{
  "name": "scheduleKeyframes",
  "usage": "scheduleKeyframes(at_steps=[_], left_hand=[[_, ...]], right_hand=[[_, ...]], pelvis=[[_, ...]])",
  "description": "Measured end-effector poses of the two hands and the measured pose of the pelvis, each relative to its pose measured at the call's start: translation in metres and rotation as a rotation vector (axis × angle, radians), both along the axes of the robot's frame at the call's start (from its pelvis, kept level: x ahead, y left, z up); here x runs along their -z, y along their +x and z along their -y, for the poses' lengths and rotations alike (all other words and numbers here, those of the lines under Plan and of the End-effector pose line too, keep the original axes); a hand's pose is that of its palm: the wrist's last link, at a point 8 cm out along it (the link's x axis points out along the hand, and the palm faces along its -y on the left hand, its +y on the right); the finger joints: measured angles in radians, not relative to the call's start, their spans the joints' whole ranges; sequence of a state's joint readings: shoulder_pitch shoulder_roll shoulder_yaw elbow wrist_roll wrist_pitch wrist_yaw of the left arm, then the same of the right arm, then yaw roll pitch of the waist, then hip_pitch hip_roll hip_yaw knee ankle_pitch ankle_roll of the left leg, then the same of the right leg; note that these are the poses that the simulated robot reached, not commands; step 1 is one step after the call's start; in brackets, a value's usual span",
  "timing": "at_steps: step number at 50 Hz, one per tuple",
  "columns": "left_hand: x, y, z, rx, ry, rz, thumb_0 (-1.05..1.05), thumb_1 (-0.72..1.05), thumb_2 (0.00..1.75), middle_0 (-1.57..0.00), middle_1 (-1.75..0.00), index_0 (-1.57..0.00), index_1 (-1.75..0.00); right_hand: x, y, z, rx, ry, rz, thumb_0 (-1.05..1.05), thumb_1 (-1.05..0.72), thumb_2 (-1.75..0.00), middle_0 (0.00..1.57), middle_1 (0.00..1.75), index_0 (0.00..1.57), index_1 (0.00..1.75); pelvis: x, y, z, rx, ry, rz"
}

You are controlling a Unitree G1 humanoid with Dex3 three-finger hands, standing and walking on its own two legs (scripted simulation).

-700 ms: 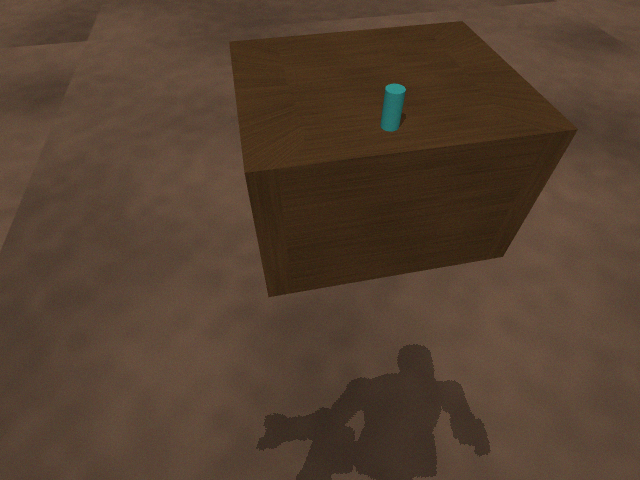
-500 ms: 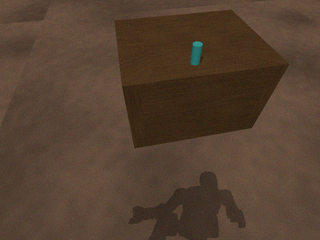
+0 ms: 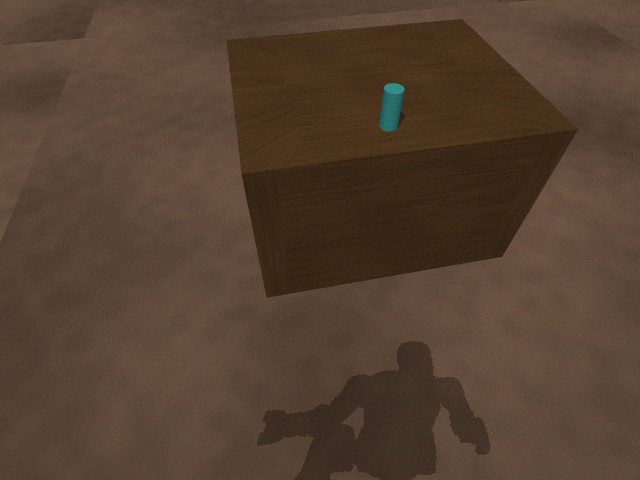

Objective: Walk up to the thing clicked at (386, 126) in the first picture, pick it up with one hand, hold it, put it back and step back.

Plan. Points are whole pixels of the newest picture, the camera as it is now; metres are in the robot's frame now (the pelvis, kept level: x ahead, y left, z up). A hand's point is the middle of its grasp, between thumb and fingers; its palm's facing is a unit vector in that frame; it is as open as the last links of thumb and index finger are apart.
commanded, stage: stand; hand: right
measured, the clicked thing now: (391, 108) +1.02 -0.15 -0.13
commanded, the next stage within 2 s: walk up in 0.42 s
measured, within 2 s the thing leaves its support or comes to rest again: neither
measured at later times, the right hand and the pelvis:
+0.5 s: hand out of the picture +0.08 -0.25 -0.16, palm faces -0.04 +0.94 -0.32, open 7.4 cm; pelvis +0.01 +0.00 +0.00, yaw +1 degrees
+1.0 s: hand (508, 381) +0.29 -0.28 -0.16, palm faces -0.21 +0.92 -0.35, open 7.4 cm; pelvis +0.15 -0.04 -0.03, yaw +7 degrees
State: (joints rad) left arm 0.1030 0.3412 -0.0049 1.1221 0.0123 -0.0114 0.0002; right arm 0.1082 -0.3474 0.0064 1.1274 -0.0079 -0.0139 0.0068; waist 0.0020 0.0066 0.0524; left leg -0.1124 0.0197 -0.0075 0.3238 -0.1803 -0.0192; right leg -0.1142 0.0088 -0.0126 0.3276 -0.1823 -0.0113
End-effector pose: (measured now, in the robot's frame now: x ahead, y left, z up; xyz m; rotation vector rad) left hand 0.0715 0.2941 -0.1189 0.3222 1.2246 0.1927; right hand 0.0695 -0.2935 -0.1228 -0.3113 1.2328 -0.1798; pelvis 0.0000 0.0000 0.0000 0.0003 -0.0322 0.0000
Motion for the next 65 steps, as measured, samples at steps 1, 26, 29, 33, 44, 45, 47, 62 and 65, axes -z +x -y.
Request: scheduleKeyframes(at_steps=[1, 26, 29, 33, 44, 45, 47, 62, 65], left_hand=[[0.000, 0.000, 0.000, 0.000, 0.000, -0.001, 0.00, 0.91, 0.89, -0.20, -0.30, -0.20, -0.30], [-0.001, 0.002, -0.010, -0.036, -0.009, 0.033, 0.00, 0.91, 0.89, -0.20, -0.30, -0.20, -0.30], [0.000, 0.005, -0.012, -0.050, 0.011, 0.039, 0.00, 0.91, 0.89, -0.20, -0.30, -0.20, -0.30], [-0.003, 0.010, -0.004, -0.062, 0.042, 0.030, 0.00, 0.91, 0.89, -0.20, -0.30, -0.20, -0.30], [-0.011, 0.001, 0.025, -0.170, 0.051, -0.052, 0.00, 0.91, 0.89, -0.20, -0.30, -0.20, -0.30], [-0.008, 0.004, 0.026, -0.176, 0.047, -0.061, 0.00, 0.91, 0.89, -0.20, -0.30, -0.20, -0.30], [0.000, 0.012, 0.027, -0.187, 0.037, -0.068, 0.00, 0.91, 0.89, -0.20, -0.30, -0.20, -0.30], [0.011, 0.167, 0.028, -0.107, -0.035, 0.060, 0.00, 0.91, 0.89, -0.20, -0.30, -0.20, -0.30], [0.001, 0.192, 0.026, -0.098, -0.014, 0.083, 0.00, 0.91, 0.89, -0.20, -0.30, -0.20, -0.30]], right_hand=[[0.000, 0.000, 0.000, -0.001, 0.000, -0.001, 0.00, -0.91, -0.90, 0.20, 0.30, 0.20, 0.30], [-0.002, 0.004, 0.005, -0.020, 0.004, 0.013, 0.00, -0.91, -0.90, 0.20, 0.30, 0.20, 0.30], [0.001, 0.003, 0.021, -0.018, -0.010, -0.004, 0.00, -0.90, -0.90, 0.21, 0.30, 0.20, 0.30], [0.006, 0.011, 0.047, -0.008, -0.020, -0.030, 0.00, -0.90, -0.90, 0.21, 0.30, 0.20, 0.30], [0.000, 0.138, 0.060, -0.134, -0.012, 0.048, 0.01, -0.91, -0.90, 0.20, 0.30, 0.20, 0.30], [0.000, 0.152, 0.057, -0.148, -0.009, 0.057, 0.01, -0.91, -0.90, 0.20, 0.30, 0.20, 0.30], [0.002, 0.181, 0.049, -0.179, -0.004, 0.072, 0.01, -0.91, -0.90, 0.20, 0.30, 0.20, 0.30], [-0.026, 0.298, 0.030, -0.175, -0.017, 0.238, 0.00, -0.91, -0.90, 0.21, 0.30, 0.20, 0.30], [-0.027, 0.302, 0.045, -0.177, -0.025, 0.204, 0.00, -0.90, -0.90, 0.21, 0.30, 0.20, 0.30]], pelvis=[[0.000, 0.000, 0.000, 0.000, 0.000, 0.000], [0.004, 0.012, 0.003, -0.021, 0.009, -0.012], [0.009, 0.019, 0.012, -0.026, 0.016, -0.012], [0.014, 0.037, 0.030, -0.038, 0.009, -0.003], [0.009, 0.105, 0.045, -0.088, -0.001, 0.013], [0.011, 0.111, 0.045, -0.096, -0.008, 0.015], [0.016, 0.125, 0.044, -0.112, -0.021, 0.019], [0.014, 0.239, 0.039, -0.127, 0.004, 0.052], [0.011, 0.259, 0.047, -0.130, 0.009, 0.049]])
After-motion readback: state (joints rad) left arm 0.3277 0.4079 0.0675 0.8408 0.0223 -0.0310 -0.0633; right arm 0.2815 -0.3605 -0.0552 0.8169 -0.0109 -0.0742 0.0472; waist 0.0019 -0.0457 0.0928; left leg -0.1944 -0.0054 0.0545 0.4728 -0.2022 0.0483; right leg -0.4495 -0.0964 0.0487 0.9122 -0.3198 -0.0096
